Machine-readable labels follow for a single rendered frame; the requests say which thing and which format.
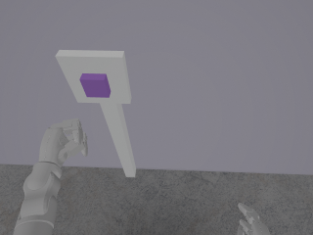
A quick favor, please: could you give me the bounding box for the button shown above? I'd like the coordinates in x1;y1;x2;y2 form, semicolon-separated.
79;73;111;98

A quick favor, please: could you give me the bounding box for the robot left forearm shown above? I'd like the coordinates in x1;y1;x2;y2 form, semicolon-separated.
13;162;63;235

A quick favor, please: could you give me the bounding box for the left robot hand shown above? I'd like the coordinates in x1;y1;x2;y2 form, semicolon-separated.
38;118;88;168

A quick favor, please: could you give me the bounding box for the right robot hand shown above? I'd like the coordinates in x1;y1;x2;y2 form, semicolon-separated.
237;203;271;235

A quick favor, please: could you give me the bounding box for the panel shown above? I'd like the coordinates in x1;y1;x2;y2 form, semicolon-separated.
55;50;136;177

